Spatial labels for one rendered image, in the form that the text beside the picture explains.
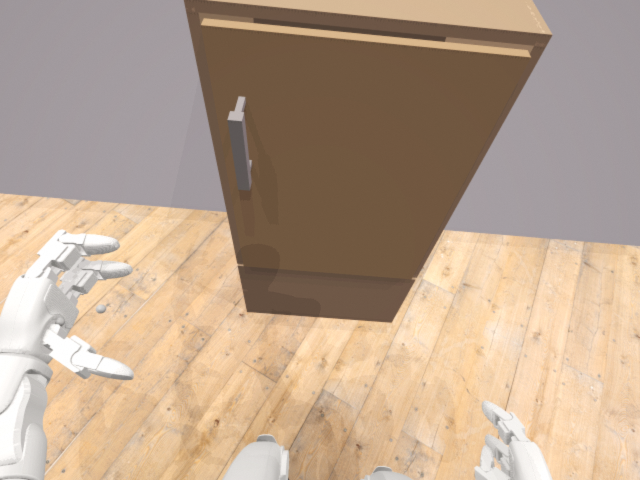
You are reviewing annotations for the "robot left shin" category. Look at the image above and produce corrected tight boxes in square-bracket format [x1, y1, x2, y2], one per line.
[256, 434, 277, 443]

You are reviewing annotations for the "left robot hand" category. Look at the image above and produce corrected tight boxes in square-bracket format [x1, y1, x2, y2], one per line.
[0, 230, 134, 380]

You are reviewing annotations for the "handle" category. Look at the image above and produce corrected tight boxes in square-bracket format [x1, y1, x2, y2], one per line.
[227, 96, 252, 191]

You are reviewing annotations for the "robot left forearm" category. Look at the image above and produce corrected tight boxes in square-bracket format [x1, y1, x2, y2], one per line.
[0, 353, 53, 480]

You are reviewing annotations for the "right robot hand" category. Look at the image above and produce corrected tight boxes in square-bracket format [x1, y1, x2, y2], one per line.
[474, 401, 553, 480]

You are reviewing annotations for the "cupboard door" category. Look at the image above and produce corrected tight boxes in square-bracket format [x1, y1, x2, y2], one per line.
[201, 18, 531, 279]

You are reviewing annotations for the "robot left thigh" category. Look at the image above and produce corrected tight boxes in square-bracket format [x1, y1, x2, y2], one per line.
[222, 441, 289, 480]

